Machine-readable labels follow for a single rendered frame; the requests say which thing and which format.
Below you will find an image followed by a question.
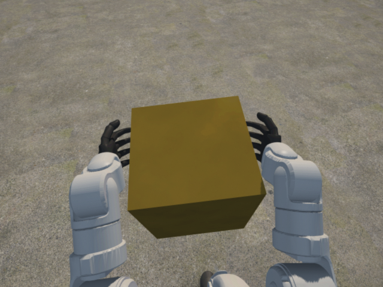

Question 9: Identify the right robot forearm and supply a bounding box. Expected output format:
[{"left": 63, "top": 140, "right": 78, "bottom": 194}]
[{"left": 261, "top": 142, "right": 338, "bottom": 287}]

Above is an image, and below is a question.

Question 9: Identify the right robot hand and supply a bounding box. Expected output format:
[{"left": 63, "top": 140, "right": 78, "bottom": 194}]
[{"left": 246, "top": 112, "right": 281, "bottom": 163}]

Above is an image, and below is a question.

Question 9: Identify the right robot upper arm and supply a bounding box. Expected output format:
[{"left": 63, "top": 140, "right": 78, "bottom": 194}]
[{"left": 266, "top": 263, "right": 336, "bottom": 287}]

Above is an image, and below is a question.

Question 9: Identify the left robot hand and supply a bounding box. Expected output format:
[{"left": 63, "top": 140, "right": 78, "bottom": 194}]
[{"left": 99, "top": 120, "right": 131, "bottom": 168}]

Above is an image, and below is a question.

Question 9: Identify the robot right foot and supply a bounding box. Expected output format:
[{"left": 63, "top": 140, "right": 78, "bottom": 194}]
[{"left": 200, "top": 271, "right": 213, "bottom": 287}]

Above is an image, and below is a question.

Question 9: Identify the robot right shin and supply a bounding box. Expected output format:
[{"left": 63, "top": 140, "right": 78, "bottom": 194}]
[{"left": 209, "top": 270, "right": 227, "bottom": 281}]

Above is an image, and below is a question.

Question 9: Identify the left robot forearm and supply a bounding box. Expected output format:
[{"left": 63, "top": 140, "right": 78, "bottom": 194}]
[{"left": 69, "top": 152, "right": 127, "bottom": 287}]

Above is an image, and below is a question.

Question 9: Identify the carton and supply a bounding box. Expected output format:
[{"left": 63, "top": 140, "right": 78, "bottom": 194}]
[{"left": 127, "top": 96, "right": 266, "bottom": 239}]

